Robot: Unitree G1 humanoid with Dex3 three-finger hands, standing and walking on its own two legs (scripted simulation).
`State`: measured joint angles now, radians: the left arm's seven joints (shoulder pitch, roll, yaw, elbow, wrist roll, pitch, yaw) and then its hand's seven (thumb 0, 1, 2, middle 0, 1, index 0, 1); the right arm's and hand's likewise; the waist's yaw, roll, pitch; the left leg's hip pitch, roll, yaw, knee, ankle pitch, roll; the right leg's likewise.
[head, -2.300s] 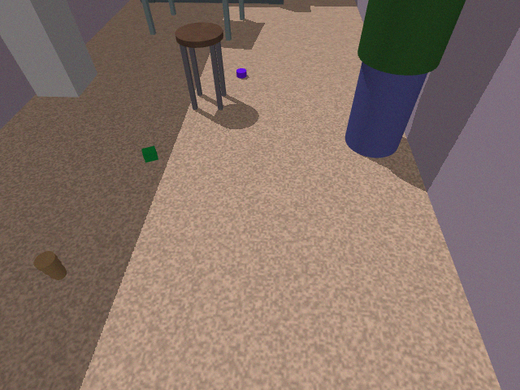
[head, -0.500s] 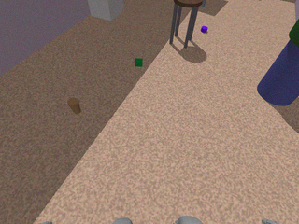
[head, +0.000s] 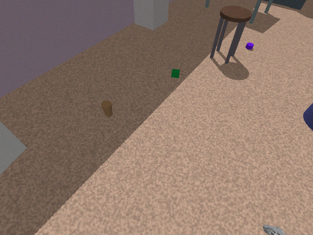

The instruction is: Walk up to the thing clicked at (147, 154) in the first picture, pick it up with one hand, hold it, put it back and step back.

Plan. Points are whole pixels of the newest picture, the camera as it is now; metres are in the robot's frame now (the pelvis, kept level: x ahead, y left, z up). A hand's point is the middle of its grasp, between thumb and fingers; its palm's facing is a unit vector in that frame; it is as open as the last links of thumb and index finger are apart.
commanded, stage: walk up
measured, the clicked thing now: (175, 73) +1.62 -0.16 -0.73
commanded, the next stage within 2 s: stand in 0.50 s
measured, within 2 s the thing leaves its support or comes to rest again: neither
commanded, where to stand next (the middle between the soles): +0.05 -0.01 m, yaw +0 degrees
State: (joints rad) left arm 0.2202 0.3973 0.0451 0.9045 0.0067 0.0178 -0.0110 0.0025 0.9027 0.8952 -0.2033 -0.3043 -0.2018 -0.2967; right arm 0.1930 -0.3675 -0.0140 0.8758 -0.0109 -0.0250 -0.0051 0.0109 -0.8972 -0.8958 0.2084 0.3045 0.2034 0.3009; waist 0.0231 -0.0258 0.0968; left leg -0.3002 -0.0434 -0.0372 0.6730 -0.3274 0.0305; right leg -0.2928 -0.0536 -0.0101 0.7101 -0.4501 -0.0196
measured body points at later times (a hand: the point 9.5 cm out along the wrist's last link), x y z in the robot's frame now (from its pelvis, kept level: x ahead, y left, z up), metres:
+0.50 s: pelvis +0.00 -0.02 +0.02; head +0.01 -0.01 +0.47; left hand +0.08 +0.29 -0.10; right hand +0.11 -0.32 -0.10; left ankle +0.02 +0.11 -0.72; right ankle +0.01 -0.15 -0.72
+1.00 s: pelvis +0.00 -0.03 +0.03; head +0.00 -0.02 +0.48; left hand +0.08 +0.28 -0.11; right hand +0.08 -0.33 -0.10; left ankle +0.02 +0.11 -0.72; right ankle +0.01 -0.15 -0.72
